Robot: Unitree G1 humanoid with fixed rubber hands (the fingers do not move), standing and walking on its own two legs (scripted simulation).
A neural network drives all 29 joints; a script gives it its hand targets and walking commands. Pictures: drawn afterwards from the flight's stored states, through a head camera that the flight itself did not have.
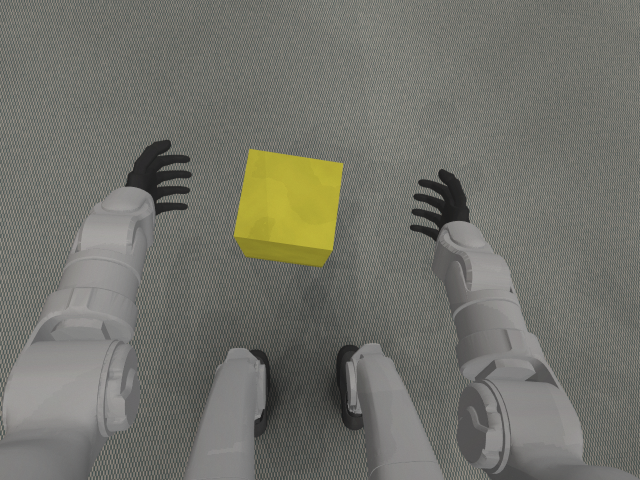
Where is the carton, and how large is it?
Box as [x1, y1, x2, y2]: [234, 149, 342, 267]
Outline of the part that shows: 249,149 234,231 234,237 245,256 321,267 332,250 342,163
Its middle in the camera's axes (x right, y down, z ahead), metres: -0.07 -0.07 +0.96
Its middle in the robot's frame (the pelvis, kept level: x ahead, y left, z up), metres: +0.56 +0.01 -0.55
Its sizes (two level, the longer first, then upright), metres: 0.210 0.200 0.250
